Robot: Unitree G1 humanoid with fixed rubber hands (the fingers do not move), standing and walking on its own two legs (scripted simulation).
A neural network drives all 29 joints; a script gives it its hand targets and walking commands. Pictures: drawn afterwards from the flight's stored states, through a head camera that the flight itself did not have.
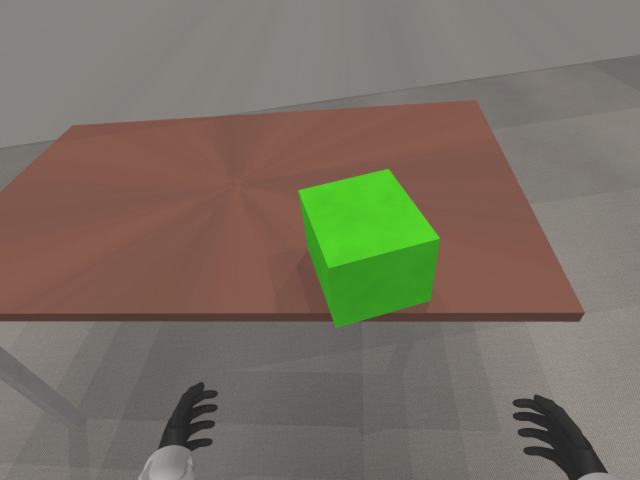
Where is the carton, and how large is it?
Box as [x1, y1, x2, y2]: [298, 169, 439, 327]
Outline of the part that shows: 388,169 298,190 308,249 336,327 424,302 430,299 439,238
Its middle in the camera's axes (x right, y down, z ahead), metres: +0.08 +0.02 +0.68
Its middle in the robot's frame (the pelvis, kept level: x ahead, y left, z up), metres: +0.51 -0.03 -0.01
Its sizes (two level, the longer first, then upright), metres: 0.195 0.169 0.148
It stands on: a table, 0.66 m high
